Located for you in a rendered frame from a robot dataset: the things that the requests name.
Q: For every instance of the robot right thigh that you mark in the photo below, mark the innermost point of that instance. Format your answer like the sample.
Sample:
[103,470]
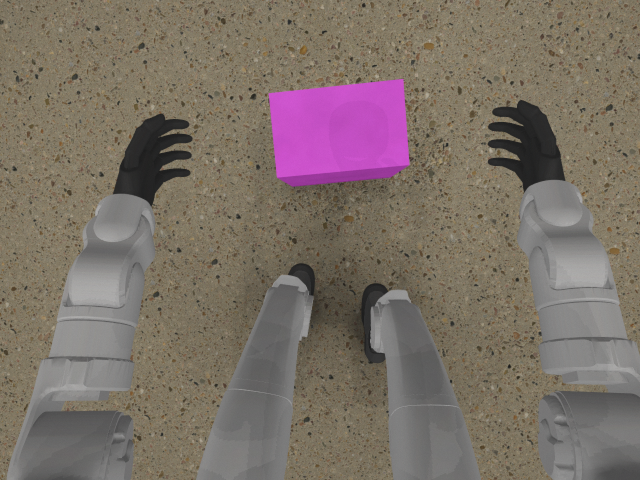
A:
[428,436]

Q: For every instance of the left robot forearm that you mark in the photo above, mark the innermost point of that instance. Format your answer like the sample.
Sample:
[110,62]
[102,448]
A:
[99,310]

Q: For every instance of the right robot forearm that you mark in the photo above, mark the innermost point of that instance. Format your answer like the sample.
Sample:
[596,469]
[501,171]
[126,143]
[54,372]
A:
[583,333]

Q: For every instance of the right robot upper arm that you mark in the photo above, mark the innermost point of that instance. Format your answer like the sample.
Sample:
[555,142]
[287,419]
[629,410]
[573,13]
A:
[590,435]

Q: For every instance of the robot thigh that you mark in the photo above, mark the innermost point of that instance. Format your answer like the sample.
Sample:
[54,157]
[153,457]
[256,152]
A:
[250,436]
[428,436]

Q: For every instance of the robot right hand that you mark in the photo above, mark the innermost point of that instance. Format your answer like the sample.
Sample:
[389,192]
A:
[539,155]

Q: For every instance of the carton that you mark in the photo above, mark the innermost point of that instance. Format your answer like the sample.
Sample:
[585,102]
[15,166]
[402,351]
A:
[340,133]

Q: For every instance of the robot left thigh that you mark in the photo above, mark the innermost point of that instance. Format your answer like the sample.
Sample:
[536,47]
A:
[250,436]

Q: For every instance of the robot left hand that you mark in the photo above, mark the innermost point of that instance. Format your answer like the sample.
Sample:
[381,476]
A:
[139,173]

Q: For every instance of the left robot upper arm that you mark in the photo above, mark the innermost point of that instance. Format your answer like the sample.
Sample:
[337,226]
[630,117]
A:
[78,445]

